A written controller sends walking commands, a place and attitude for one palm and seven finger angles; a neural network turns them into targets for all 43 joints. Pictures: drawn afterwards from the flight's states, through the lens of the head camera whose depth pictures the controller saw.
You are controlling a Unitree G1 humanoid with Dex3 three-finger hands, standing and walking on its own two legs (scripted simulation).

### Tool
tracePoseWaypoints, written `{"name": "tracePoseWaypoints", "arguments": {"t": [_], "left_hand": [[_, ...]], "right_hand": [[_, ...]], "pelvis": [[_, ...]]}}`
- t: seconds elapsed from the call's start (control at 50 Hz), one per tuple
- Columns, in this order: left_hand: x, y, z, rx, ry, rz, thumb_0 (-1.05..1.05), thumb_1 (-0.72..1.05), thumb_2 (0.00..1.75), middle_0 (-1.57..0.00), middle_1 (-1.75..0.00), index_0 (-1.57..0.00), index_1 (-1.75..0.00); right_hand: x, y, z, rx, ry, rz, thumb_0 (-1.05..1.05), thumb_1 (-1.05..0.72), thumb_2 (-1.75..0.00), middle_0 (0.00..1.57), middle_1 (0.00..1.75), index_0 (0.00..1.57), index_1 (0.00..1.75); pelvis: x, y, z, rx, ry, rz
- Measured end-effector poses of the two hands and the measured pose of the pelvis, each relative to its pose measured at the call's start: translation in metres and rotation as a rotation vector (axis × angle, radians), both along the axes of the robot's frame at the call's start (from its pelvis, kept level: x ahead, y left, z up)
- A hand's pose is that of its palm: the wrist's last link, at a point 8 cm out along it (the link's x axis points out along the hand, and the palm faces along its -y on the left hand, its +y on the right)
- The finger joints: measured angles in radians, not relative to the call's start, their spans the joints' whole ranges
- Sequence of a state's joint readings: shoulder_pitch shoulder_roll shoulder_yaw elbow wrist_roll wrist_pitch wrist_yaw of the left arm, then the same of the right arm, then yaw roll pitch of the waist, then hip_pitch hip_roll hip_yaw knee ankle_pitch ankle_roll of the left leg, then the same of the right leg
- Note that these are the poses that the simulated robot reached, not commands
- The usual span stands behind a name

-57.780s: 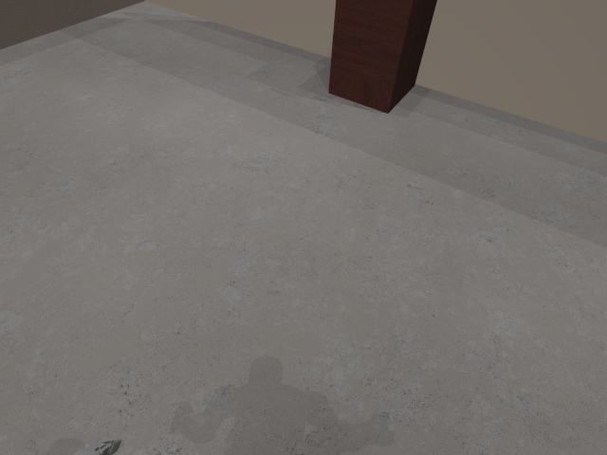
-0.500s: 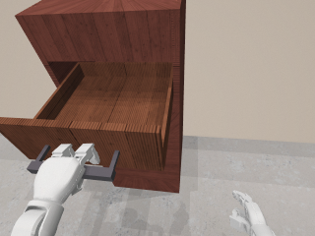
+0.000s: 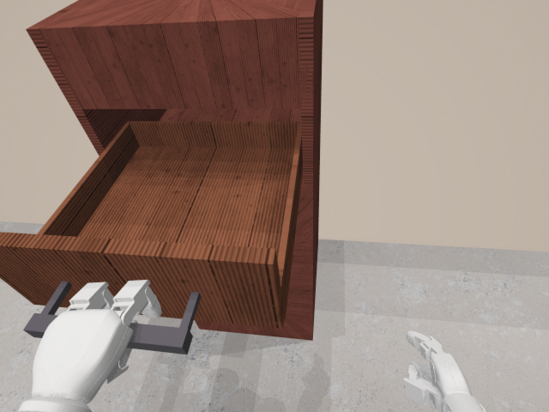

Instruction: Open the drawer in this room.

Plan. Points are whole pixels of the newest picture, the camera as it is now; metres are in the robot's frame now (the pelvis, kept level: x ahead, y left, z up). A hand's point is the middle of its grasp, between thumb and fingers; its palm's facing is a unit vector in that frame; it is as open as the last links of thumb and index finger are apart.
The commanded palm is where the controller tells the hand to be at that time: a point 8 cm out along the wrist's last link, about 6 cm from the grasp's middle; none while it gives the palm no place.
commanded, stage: pull the drawer open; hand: left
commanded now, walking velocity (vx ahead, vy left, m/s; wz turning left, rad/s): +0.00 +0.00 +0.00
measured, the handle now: (117, 314) +0.20 +0.22 +0.11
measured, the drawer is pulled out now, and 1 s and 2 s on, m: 0.30 0.30 0.29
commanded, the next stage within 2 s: open the thumb to release the handle in 0.16 s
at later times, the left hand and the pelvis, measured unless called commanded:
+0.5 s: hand (106, 346) +0.17 +0.23 +0.09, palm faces +0.08 -0.10 -0.99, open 6.7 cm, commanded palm +0.13 +0.23 +0.15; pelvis +0.00 +0.00 +0.00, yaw +1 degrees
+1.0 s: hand (102, 352) +0.16 +0.23 +0.09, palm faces +0.09 -0.13 -0.99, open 13.6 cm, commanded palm +0.14 +0.23 +0.14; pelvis -0.02 +0.01 +0.00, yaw +2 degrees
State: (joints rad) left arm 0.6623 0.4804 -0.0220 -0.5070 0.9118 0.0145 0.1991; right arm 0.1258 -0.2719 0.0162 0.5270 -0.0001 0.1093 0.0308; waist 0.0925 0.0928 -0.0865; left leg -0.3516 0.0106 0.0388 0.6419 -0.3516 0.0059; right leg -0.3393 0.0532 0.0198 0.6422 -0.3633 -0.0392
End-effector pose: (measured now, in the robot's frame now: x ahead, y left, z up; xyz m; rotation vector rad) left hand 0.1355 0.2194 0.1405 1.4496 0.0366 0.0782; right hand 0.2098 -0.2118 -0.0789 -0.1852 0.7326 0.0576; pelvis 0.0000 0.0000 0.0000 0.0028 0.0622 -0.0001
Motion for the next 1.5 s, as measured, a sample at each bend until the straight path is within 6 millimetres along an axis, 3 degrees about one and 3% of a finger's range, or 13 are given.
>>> {"name": "tracePoseWaypoints", "arguments": {"t": [0.28, 0.42, 0.54, 0.76, 0.88, 1.24, 1.5], "left_hand": [[-0.001, 0.000, -0.001, 0.006, -0.018, -0.003, -0.02, 0.72, 0.79, -0.41, -1.35, -0.42, -1.35], [0.006, 0.012, 0.001, 0.034, -0.044, 0.025, -0.04, 0.62, 0.79, -0.41, -1.34, -0.42, -1.34], [0.005, 0.016, 0.006, 0.024, -0.049, 0.060, -0.02, 0.40, 0.69, -0.38, -1.31, -0.42, -1.31], [0.001, 0.022, 0.005, -0.002, -0.024, 0.074, 0.00, -0.23, 0.42, -0.33, -1.23, -0.35, -1.25], [0.000, 0.022, 0.003, -0.005, -0.032, 0.052, 0.00, -0.41, 0.34, -0.32, -1.21, -0.34, -1.23], [0.010, 0.021, 0.001, 0.000, -0.060, 0.035, 0.00, -0.49, 0.30, -0.32, -1.21, -0.37, -1.28], [0.013, 0.019, 0.028, 0.011, -0.061, -0.003, 0.00, -0.49, 0.30, -0.35, -1.23, -0.40, -1.25]], "right_hand": [[-0.004, 0.001, -0.004, 0.004, 0.003, -0.002, 0.01, -0.91, -0.90, 0.20, 0.30, 0.20, 0.30], [-0.005, 0.007, -0.015, -0.009, 0.048, 0.000, 0.01, -0.91, -0.90, 0.20, 0.30, 0.20, 0.30], [-0.004, 0.016, -0.011, -0.001, 0.039, 0.022, 0.01, -0.91, -0.90, 0.20, 0.30, 0.20, 0.30], [-0.001, 0.018, 0.002, -0.034, 0.005, 0.048, 0.01, -0.91, -0.90, 0.20, 0.30, 0.20, 0.30], [-0.004, 0.019, 0.004, -0.041, 0.004, 0.046, 0.01, -0.91, -0.90, 0.20, 0.30, 0.20, 0.30], [-0.020, 0.045, -0.008, 0.002, 0.064, 0.065, 0.01, -0.91, -0.90, 0.20, 0.30, 0.20, 0.30], [-0.012, 0.041, 0.005, 0.004, 0.007, 0.051, 0.01, -0.91, -0.90, 0.20, 0.30, 0.20, 0.30]], "pelvis": [[0.002, 0.003, -0.005, -0.001, 0.013, -0.008], [-0.003, 0.002, -0.004, -0.001, -0.009, 0.021], [-0.005, 0.000, -0.001, 0.000, -0.020, 0.025], [-0.013, 0.001, 0.003, -0.006, -0.038, 0.038], [-0.016, 0.005, 0.003, -0.009, -0.041, 0.037], [-0.026, 0.012, 0.003, -0.009, -0.059, 0.041], [-0.027, 0.013, 0.009, -0.007, -0.091, 0.041]]}}
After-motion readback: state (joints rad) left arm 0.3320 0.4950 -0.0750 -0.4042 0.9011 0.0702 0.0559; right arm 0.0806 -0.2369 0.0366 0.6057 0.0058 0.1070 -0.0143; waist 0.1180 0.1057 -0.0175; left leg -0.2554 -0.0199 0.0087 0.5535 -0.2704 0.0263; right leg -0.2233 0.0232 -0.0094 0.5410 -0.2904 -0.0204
